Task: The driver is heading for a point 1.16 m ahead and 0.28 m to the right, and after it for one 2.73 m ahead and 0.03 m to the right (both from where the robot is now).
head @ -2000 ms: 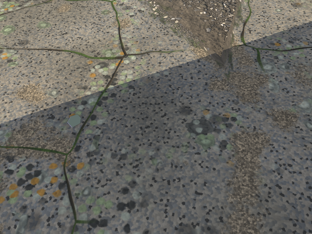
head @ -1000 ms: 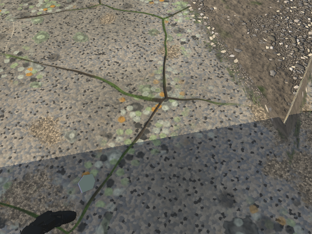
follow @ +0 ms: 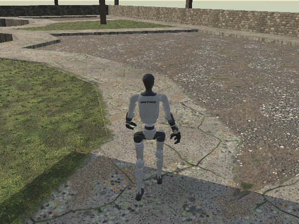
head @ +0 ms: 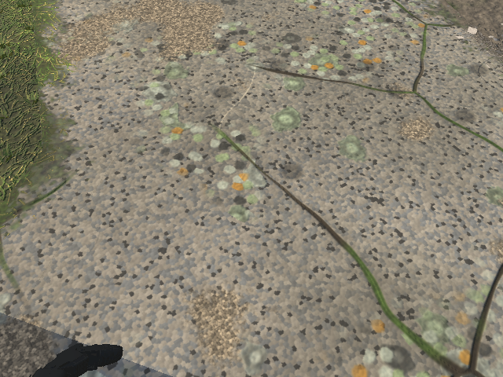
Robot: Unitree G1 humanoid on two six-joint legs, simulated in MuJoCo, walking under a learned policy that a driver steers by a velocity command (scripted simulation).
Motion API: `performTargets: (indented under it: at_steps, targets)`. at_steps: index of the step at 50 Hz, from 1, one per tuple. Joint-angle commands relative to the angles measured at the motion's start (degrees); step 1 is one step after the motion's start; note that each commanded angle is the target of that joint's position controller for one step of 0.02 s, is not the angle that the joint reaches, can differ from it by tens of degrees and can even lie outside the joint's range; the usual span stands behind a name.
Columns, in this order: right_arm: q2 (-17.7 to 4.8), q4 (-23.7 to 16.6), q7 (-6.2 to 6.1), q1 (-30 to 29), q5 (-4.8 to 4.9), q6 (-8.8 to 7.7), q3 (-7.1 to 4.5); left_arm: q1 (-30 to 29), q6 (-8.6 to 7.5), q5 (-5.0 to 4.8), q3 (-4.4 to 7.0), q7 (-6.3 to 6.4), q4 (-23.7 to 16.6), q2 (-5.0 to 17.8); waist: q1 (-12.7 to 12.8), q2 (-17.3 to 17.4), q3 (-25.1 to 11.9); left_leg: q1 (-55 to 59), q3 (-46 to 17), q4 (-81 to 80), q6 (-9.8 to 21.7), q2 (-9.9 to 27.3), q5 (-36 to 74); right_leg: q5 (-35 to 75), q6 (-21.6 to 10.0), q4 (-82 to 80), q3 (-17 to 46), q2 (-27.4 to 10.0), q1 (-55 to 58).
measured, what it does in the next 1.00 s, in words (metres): walks ahead: left foot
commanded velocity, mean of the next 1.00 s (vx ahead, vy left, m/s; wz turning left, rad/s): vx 0.50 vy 0.00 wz -0.09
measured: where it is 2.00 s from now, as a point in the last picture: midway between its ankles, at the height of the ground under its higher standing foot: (261, 231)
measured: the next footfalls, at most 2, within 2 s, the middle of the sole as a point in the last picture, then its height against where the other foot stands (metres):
left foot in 0.52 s outside the picture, level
right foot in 1.08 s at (274, 286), level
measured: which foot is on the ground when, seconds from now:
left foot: down 0.00-0.02, up 0.04-0.50, down 0.52-1.00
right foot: down 0.00-0.52, up 0.54-1.00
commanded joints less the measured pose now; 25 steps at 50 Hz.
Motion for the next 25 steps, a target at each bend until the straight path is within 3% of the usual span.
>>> performTargets:
  at_steps: [1,2,3,4,5,6,7,10,12,16,19,22,24,25]
  targets:
    - [-5.5,-4.4,-0.23,-1.1,-1.28,-0.41,-0.62,17.2,-1.05,0.96,4.50,0.78,-0.8,13.4,10.6,1.6,-15.7,-13.3,-2.8,26.9,2.4,8.1,37.2,4.2,-8.4,2.7,11.5,-11.1,32.7]
    - [-1.3,-3.8,-0.01,6.8,0.08,-1.25,0.54,22.0,-0.39,0.52,5.32,0.35,1.7,15.1,8.0,-15.9,-22.0,-34.2,1.1,45.9,-1.9,-1.1,-3.0,-9.1,-16.9,-3.4,37.1,-22.0,50.2]
    - [-6.3,-3.3,0.18,3.6,0.62,-1.78,-0.12,22.3,-0.13,-1.25,3.92,0.22,1.6,9.9,10.1,-10.0,-17.9,-41.7,-3.1,51.6,-1.8,1.5,-7.2,-21.1,-15.1,-8.0,41.8,-21.7,48.9]
    - [-8.4,-4.8,0.40,-3.1,1.20,-2.04,-0.80,18.4,0.30,-1.23,3.28,0.59,1.2,7.9,10.3,-5.0,-9.1,-44.9,-1.3,52.1,-1.8,4.2,-2.1,-21.5,-12.7,-9.4,33.6,-20.0,41.3]
    - [-7.9,-5.8,0.41,-6.8,0.62,-2.26,-0.56,14.9,0.73,-0.49,2.87,0.79,0.5,7.4,8.9,-0.5,-4.3,-43.6,1.5,49.6,-2.0,6.9,2.5,-16.2,-11.5,-10.9,27.5,-17.7,33.2]
    - [-7.1,-6.2,0.50,-8.5,-0.20,-2.42,-0.71,12.9,0.85,-0.01,2.53,0.78,0.4,6.6,7.4,0.6,-1.1,-42.3,2.5,45.9,-2.3,8.7,5.3,-10.9,-11.3,-12.5,23.7,-15.7,27.3]
    - [-6.3,-6.0,0.59,-7.5,-0.34,-2.29,-0.78,12.0,0.67,0.54,2.18,0.82,0.3,6.0,5.7,-1.0,-0.9,-39.1,2.6,43.6,-2.5,10.3,7.1,-7.0,-10.9,-13.8,20.8,-14.1,23.8]
    - [-3.6,-5.5,0.57,-6.2,-0.32,-1.54,-0.18,12.2,0.17,-0.27,2.32,0.82,1.3,6.5,4.2,-3.0,-0.9,-36.9,4.5,37.5,-3.8,11.5,8.4,0.3,-11.9,-16.8,14.8,-12.5,19.8]
    - [-2.7,-6.8,0.46,-9.9,-0.78,-1.58,0.29,13.1,0.28,-0.50,2.81,1.20,2.0,8.2,4.9,-2.2,0.2,-38.5,5.4,31.2,-4.8,12.1,13.0,3.6,-12.1,-18.3,11.8,-12.4,19.3]
    - [-1.4,-8.0,1.13,-17.2,-0.54,-2.36,0.95,15.5,1.14,-1.06,3.04,1.67,3.4,9.4,7.5,-1.8,1.3,-35.4,7.2,16.2,-4.9,10.8,26.3,4.5,-9.5,-18.7,5.7,-9.7,19.4]
    - [-1.7,-9.4,1.92,-22.2,0.06,-2.79,0.94,19.0,1.77,-1.47,3.16,1.71,5.1,10.1,9.5,-2.0,2.2,-33.9,8.0,10.4,-4.6,9.3,29.4,3.0,-9.0,-17.7,5.6,-11.1,22.0]
    - [-2.8,-10.8,2.80,-24.5,0.27,-3.17,0.56,20.1,2.71,-1.74,3.46,2.00,6.3,10.8,9.0,-2.7,3.1,-34.3,7.6,6.7,-2.6,8.6,25.0,4.5,-7.9,-15.0,6.9,-13.9,27.3]
    - [-4.4,-10.2,2.99,-21.5,0.09,-3.37,-0.12,19.2,3.32,-1.77,3.77,2.35,6.5,11.7,6.4,-3.3,1.4,-29.0,8.7,4.6,-1.0,7.2,21.5,12.2,-6.7,-10.7,6.6,-14.4,29.4]
    - [-5.9,-8.6,2.77,-16.0,-0.19,-3.37,-1.03,18.1,3.60,-1.80,3.66,2.52,6.4,11.7,3.1,-2.9,-1.9,-20.8,10.3,2.7,0.4,5.7,21.7,20.4,-5.4,-4.1,4.6,-12.5,28.6]
Velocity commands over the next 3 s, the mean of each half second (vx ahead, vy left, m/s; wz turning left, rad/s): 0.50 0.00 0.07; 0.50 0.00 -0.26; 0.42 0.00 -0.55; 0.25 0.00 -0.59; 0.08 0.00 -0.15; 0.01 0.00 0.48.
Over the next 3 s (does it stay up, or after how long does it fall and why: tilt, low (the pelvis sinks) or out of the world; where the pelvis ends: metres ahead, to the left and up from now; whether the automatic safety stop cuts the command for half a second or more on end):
stays up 0.92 -0.19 0.02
